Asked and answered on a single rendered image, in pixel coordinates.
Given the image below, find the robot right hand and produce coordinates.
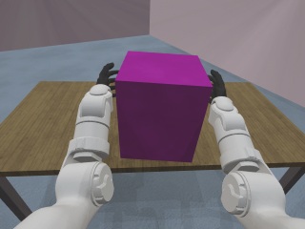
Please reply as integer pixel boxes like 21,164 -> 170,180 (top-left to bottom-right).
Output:
207,69 -> 227,104

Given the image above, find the left robot upper arm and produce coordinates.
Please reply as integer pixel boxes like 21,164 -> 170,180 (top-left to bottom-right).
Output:
13,161 -> 114,229

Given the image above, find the robot left hand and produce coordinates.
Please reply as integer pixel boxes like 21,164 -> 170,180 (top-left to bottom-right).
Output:
96,62 -> 119,97

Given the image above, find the table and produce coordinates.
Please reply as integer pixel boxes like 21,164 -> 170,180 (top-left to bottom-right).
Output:
0,81 -> 305,221

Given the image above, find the carton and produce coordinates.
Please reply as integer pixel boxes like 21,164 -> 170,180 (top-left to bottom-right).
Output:
114,51 -> 213,163

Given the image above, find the right robot upper arm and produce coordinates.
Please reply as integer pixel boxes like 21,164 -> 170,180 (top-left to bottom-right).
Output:
221,170 -> 305,229

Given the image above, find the right robot forearm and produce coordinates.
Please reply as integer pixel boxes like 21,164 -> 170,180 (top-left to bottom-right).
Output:
208,96 -> 286,208

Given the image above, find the left robot forearm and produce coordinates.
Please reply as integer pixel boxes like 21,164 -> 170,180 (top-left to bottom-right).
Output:
55,84 -> 113,196

